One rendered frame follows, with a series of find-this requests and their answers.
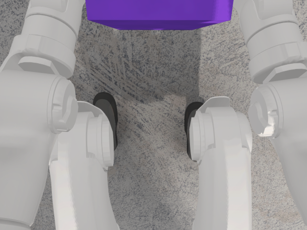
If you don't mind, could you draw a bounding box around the robot left forearm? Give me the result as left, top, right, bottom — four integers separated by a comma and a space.
0, 0, 85, 79

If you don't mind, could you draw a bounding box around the right robot foot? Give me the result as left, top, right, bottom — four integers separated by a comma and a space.
184, 102, 203, 162

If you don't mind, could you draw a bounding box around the robot right upper arm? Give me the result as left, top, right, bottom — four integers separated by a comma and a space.
248, 77, 307, 226

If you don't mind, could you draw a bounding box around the carton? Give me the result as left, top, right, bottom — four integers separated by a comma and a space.
85, 0, 234, 30

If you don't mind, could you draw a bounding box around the robot left upper arm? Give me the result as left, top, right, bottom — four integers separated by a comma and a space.
0, 69, 78, 230

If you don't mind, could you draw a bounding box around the robot left thigh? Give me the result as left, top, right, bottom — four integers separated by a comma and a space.
49, 112, 120, 230

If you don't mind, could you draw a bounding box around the robot right forearm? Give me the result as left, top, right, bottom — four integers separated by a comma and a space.
233, 0, 307, 84

